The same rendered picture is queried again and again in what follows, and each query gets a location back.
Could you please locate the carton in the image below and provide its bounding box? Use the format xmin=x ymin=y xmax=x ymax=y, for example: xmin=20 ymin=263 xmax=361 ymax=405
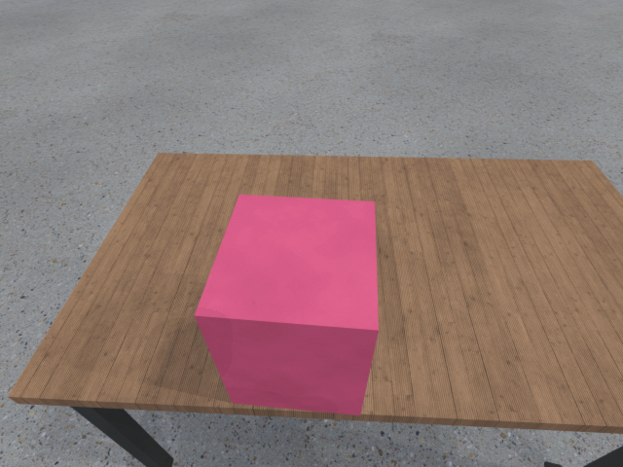
xmin=194 ymin=195 xmax=379 ymax=415

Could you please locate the table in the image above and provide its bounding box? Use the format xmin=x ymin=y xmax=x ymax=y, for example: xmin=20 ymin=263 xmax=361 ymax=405
xmin=8 ymin=153 xmax=623 ymax=467

